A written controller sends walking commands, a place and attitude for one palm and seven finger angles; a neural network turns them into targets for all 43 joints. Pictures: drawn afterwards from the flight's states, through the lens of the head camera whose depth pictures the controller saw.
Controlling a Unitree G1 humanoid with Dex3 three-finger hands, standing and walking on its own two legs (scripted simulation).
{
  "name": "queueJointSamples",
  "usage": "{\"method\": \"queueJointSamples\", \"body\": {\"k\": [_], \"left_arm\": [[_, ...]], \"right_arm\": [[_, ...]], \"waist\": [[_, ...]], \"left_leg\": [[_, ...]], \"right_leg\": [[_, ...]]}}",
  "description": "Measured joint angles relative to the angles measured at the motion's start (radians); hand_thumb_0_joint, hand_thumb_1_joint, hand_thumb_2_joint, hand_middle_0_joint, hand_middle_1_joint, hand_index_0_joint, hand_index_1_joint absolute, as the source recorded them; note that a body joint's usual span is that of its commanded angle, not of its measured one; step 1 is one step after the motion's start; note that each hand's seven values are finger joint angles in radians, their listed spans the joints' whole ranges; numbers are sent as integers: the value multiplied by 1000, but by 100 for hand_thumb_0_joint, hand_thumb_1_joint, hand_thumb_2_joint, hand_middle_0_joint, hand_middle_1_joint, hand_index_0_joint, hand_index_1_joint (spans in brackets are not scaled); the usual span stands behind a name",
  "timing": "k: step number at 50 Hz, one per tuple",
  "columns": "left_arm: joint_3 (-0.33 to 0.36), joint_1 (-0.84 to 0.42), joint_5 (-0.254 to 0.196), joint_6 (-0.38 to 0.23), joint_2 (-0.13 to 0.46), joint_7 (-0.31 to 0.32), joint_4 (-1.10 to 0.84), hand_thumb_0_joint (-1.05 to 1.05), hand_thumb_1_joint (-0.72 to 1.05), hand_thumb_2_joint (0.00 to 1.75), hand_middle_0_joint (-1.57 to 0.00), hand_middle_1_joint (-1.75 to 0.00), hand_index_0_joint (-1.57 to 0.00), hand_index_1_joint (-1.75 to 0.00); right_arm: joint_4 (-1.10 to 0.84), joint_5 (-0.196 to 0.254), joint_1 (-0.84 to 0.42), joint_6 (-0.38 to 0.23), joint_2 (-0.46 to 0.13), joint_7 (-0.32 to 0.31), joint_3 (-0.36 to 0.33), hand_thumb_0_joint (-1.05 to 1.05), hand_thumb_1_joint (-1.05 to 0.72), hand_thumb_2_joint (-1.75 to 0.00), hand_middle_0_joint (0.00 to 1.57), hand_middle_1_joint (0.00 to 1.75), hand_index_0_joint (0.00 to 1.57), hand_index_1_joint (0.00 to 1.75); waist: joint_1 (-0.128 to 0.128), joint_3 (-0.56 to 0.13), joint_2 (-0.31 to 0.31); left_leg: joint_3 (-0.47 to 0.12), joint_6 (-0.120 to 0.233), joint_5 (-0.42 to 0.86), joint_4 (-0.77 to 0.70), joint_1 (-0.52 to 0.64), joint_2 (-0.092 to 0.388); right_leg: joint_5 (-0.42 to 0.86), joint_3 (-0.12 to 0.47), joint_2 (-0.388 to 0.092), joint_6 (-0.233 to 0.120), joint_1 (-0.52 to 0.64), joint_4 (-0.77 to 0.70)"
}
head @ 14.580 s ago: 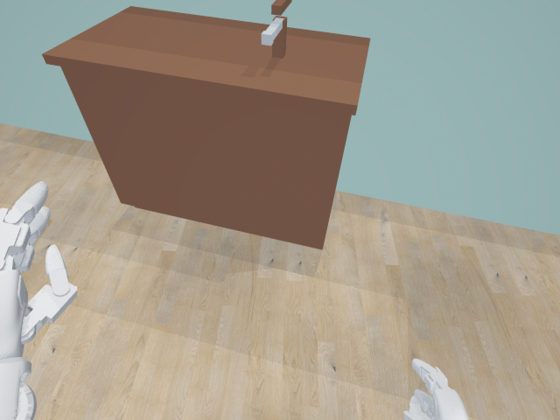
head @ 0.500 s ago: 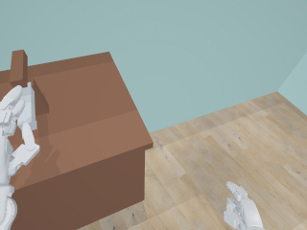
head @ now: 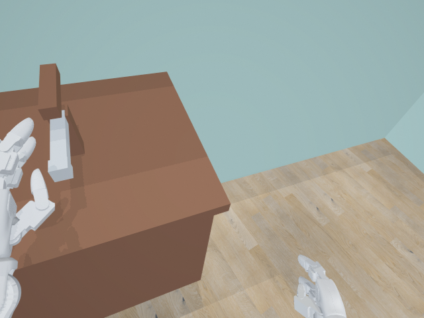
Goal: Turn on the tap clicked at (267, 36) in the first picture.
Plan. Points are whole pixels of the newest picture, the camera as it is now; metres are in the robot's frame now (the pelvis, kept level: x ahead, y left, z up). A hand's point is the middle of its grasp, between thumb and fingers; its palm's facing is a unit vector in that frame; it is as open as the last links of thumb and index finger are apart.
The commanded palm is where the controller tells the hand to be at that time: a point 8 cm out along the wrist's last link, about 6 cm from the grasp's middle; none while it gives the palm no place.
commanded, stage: come to a stop and stand still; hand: left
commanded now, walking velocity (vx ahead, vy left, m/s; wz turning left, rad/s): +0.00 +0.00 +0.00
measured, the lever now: (60, 169) +0.30 +0.29 +0.12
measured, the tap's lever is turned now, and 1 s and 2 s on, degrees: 0 0 0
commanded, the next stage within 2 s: look again from close up in 0.20 s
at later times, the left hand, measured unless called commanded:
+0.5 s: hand (39, 219) +0.20 +0.25 +0.15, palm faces +0.41 -0.85 -0.34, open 7.4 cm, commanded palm +0.14 +0.28 +0.17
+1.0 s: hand (69, 219) +0.21 +0.22 +0.15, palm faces +0.38 -0.86 -0.34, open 7.4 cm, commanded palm +0.14 +0.26 +0.17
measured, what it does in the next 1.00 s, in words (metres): stands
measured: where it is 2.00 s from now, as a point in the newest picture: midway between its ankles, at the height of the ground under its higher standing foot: outside the picture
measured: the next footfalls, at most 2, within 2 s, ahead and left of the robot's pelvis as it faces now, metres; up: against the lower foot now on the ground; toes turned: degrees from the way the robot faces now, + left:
none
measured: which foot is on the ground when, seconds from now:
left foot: down 0.00-1.00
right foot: down 0.00-1.00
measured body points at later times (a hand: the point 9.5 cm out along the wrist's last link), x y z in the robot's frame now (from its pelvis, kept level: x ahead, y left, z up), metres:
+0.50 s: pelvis -0.01 +0.00 +0.00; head -0.01 +0.02 +0.45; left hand +0.17 +0.30 +0.17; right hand +0.16 -0.23 -0.07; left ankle +0.01 +0.07 -0.74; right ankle +0.00 -0.15 -0.74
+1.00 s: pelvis -0.02 -0.04 -0.01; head -0.02 -0.04 +0.44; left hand +0.18 +0.26 +0.17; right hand +0.19 -0.24 -0.08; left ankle +0.01 +0.07 -0.74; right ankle +0.00 -0.15 -0.74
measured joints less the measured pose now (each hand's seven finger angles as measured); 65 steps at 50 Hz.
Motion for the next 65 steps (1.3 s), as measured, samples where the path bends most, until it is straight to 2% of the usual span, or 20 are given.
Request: {"method": "queueJointSamples", "body": {"k": [12, 36, 37, 38, 39, 40, 42, 43, 46, 48, 51, 56, 58, 61, 65], "left_arm": [[0, 0, 5, -5, -16, 7, 12, 1, 89, 90, -21, -30, -21, -30], [-13, 6, 10, -10, -30, 11, 32, 1, 89, 90, -21, -30, -21, -30], [-17, -35, 22, -13, 6, 9, 42, 2, 89, 90, -21, -30, -21, -30], [-10, -117, 54, -18, 55, -9, 80, 2, 88, 90, -21, -30, -21, -30], [2, -194, 51, -4, 82, -26, 124, 2, 88, 90, -21, -30, -21, -30], [19, -250, 18, 31, 86, -44, 154, 2, 88, 90, -21, -30, -21, -30], [60, -300, -53, 104, 67, -73, 190, 2, 88, 90, -21, -30, -21, -30], [73, -297, -72, 141, 51, -82, 193, 1, 89, 90, -21, -30, -21, -30], [48, -216, -65, 213, 9, -86, 151, 1, 89, 90, -20, -30, -20, -30], [9, -141, -54, 222, -7, -79, 113, 1, 89, 90, -20, -30, -20, -30], [-26, -72, -57, 184, -19, -47, 84, 1, 89, 90, -21, -30, -21, -30], [4, -97, -55, 124, -16, 27, 100, 2, 88, 90, -21, -30, -21, -30], [22, -131, -57, 136, -14, 35, 124, 2, 88, 90, -21, -30, -21, -30], [25, -169, -67, 186, -12, 23, 151, 2, 89, 90, -21, -30, -21, -30], [9, -164, -87, 239, -9, -2, 147, 2, 89, 90, -20, -30, -20, -30]], "right_arm": [[11, 5, 20, 14, -22, -5, -16, 2, -90, -90, 21, 30, 20, 30], [20, 9, 29, 9, -34, -13, -31, 2, -90, -90, 21, 30, 20, 30], [-9, 21, 44, 15, -43, -37, -11, 2, -90, -90, 21, 30, 20, 30], [-17, 4, 55, 1, -45, -45, -6, 2, -90, -90, 20, 30, 20, 30], [-2, -10, 52, -9, -42, -34, -6, 2, -90, -90, 20, 30, 20, 30], [20, -18, 43, -13, -41, -16, -3, 1, -90, -90, 20, 30, 20, 30], [62, -24, 21, -12, -43, 9, 7, 2, -90, -90, 20, 30, 20, 30], [72, -22, 11, -8, -46, 20, 11, 2, -90, -90, 21, 30, 20, 30], [70, -14, -13, 7, -56, 38, 14, 2, -90, -90, 21, 30, 20, 30], [58, -15, -27, 16, -58, 35, 11, 2, -90, -90, 21, 30, 20, 30], [54, -20, -40, 17, -57, 17, -1, 2, -90, -90, 21, 30, 20, 30], [84, -17, -43, 4, -68, -12, -15, 2, -90, -90, 21, 30, 20, 30], [100, -11, -44, 1, -77, -25, -15, 2, -90, -90, 21, 30, 20, 30], [120, -2, -45, -3, -87, -47, -16, 2, -90, -90, 21, 30, 20, 30], [135, 6, -51, -8, -89, -63, -21, 2, -90, -90, 20, 30, 20, 30]], "waist": [[12, -1, 14], [5, 0, 31], [10, 9, 33], [25, 23, 27], [35, 27, 21], [41, 21, 17], [43, -6, 21], [38, -19, 31], [20, -39, 55], [11, -42, 59], [16, -43, 53], [45, -47, 49], [52, -47, 58], [59, -49, 77], [53, -59, 98]], "left_leg": [[-1, 8, 15, -9, 8, -10], [-10, -2, 27, -19, 17, -2], [-20, -3, 23, -3, 3, -2], [-28, -6, 22, 9, -4, -11], [-33, -13, 26, 9, -7, -20], [-31, -20, 31, 3, -6, -26], [-22, -26, 35, -7, -3, -28], [-19, -25, 33, -6, -2, -24], [-17, -28, 21, 9, -7, -14], [-19, -33, 14, 25, -17, -9], [-31, -47, 1, 60, -41, 0], [-73, -74, -25, 122, -77, 21], [-92, -79, -34, 139, -83, 26], [-110, -82, -43, 150, -84, 33], [-112, -86, -54, 148, -77, 42]], "right_leg": [[11, -2, -10, 6, 8, -4], [18, -10, -1, -4, 16, -10], [-1, -11, 4, 1, 4, 15], [-6, -8, 2, -16, -11, 52], [-22, -7, -4, -35, -26, 84], [-36, -3, -10, -45, -38, 106], [-50, 8, -12, -41, -45, 115], [-47, 11, -8, -33, -44, 111], [-51, 13, 1, -30, -51, 124], [-62, 11, 6, -36, -63, 146], [-82, -3, 16, -51, -85, 184], [-109, -45, 37, -80, -101, 226], [-118, -63, 44, -88, -98, 232], [-125, -81, 52, -97, -89, 232], [-133, -82, 61, -102, -82, 226]]}}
